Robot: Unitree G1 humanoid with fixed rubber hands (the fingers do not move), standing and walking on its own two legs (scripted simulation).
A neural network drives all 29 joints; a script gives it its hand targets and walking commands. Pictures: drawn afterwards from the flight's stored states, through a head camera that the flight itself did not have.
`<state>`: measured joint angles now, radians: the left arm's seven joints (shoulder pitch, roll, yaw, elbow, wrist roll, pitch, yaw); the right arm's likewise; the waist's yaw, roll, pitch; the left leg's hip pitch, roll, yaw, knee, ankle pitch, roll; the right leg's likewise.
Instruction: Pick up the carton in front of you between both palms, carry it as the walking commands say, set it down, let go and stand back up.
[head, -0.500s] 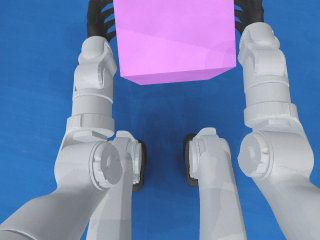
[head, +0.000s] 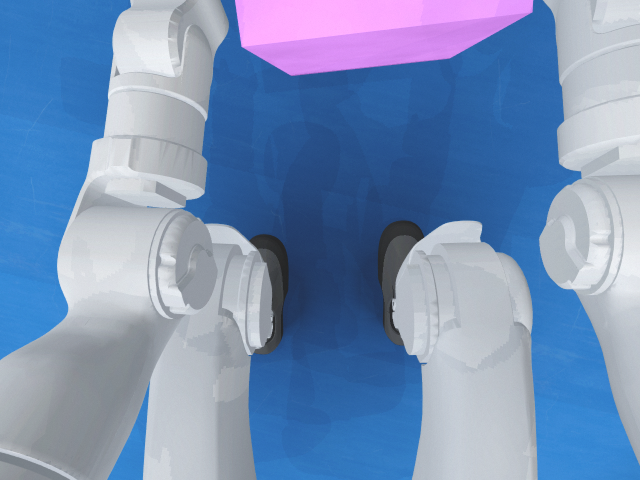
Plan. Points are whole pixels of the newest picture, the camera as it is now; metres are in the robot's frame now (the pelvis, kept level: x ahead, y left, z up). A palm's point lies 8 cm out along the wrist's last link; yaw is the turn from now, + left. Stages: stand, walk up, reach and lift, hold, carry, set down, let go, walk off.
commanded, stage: set down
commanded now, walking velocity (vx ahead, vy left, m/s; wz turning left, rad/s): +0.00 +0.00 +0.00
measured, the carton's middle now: out of the picture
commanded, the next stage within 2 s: none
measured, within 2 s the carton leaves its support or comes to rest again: rests again in 0.12 s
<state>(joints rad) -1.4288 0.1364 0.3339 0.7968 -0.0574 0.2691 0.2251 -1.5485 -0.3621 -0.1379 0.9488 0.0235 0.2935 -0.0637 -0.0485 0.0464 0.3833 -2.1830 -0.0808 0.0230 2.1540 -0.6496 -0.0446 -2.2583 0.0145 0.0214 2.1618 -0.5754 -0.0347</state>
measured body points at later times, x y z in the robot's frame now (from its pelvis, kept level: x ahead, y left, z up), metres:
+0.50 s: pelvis -0.01 +0.00 -0.02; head +0.36 -0.05 +0.21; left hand +0.57 +0.09 -0.19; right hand +0.56 -0.23 -0.19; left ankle +0.10 +0.12 -0.35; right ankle +0.10 -0.11 -0.35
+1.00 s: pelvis -0.01 +0.00 -0.02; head +0.37 -0.05 +0.21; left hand +0.57 +0.09 -0.20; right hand +0.56 -0.23 -0.19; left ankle +0.10 +0.12 -0.35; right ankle +0.10 -0.11 -0.35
